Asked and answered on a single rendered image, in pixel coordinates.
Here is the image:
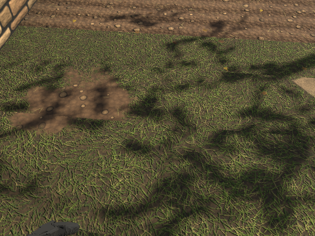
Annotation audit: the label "robot left hand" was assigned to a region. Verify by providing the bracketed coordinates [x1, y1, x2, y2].
[27, 220, 80, 236]

